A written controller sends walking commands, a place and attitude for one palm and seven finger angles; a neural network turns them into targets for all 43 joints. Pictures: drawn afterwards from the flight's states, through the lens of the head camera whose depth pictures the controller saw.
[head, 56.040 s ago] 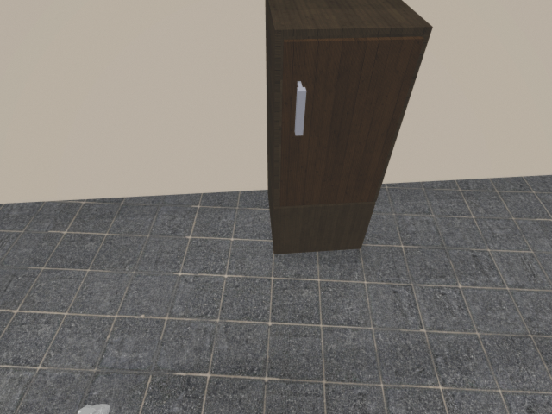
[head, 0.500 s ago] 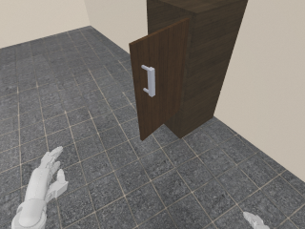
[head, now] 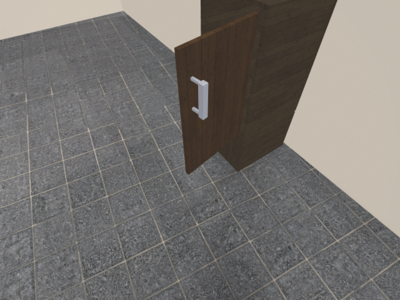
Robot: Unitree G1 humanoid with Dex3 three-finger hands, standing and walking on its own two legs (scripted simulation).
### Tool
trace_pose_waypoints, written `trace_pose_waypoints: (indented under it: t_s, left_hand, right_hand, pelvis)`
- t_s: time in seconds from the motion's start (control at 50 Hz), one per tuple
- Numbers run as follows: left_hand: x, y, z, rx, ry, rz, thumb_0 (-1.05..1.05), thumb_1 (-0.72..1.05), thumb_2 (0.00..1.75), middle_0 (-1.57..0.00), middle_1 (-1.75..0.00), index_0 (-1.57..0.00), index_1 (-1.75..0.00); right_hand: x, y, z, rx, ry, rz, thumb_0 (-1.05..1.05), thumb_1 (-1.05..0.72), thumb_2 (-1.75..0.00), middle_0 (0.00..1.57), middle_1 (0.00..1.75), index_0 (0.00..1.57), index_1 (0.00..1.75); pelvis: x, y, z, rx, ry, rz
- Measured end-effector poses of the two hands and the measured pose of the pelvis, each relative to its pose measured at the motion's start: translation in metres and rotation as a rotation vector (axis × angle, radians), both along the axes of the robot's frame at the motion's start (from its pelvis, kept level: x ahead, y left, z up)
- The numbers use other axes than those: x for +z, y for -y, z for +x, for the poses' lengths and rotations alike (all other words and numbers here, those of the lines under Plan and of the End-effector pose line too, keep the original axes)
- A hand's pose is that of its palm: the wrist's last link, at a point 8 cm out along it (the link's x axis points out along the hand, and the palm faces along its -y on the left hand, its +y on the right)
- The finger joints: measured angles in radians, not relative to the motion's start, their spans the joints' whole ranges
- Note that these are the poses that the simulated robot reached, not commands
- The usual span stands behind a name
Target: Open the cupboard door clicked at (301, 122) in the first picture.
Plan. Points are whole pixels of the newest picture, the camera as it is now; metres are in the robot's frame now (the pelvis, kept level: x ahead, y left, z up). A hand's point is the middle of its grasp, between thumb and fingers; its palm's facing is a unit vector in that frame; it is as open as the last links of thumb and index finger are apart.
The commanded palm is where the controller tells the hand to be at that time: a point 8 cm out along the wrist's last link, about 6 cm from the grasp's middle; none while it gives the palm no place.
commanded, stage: let the arm hang, fingers relaxed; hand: left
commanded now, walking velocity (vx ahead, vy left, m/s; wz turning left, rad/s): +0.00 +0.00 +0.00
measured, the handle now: (198, 98) +0.70 +0.05 -0.01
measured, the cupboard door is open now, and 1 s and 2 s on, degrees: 100 100 100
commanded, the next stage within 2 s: look to check the result in 0.48 s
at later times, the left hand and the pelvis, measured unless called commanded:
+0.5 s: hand out of the picture +0.04 +0.18 -0.17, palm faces +0.00 -0.98 -0.21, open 7.4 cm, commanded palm none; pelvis +0.00 +0.00 +0.00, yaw +0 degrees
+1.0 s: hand out of the picture +0.04 +0.21 -0.17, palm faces -0.01 -0.96 -0.27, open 7.4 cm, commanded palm none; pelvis +0.02 +0.00 +0.00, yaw +0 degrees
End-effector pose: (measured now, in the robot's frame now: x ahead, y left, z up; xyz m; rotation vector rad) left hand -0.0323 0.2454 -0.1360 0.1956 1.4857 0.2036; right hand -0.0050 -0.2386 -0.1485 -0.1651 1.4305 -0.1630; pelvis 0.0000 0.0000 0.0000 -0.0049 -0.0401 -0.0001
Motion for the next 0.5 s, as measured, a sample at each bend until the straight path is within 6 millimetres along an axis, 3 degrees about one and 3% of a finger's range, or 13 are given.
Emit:
trace_pose_waypoints:
  t_s: [0.3, 0.5]
  left_hand:
    - [-0.003, 0.011, 0.060, -0.053, 0.154, -0.030, 0.01, 0.91, 0.90, -0.20, -0.30, -0.20, -0.30]
    - [-0.004, 0.014, 0.064, -0.051, 0.151, -0.039, 0.01, 0.91, 0.90, -0.20, -0.30, -0.20, -0.30]
  right_hand:
    - [-0.004, -0.022, 0.000, -0.026, 0.035, 0.044, 0.00, -0.91, -0.90, 0.20, 0.30, 0.20, 0.30]
    - [-0.004, -0.027, 0.003, -0.037, 0.033, 0.051, 0.01, -0.91, -0.90, 0.20, 0.30, 0.20, 0.30]
  pelvis:
    - [0.000, -0.004, 0.000, -0.005, 0.002, 0.006]
    - [0.000, -0.004, 0.005, -0.008, -0.001, 0.006]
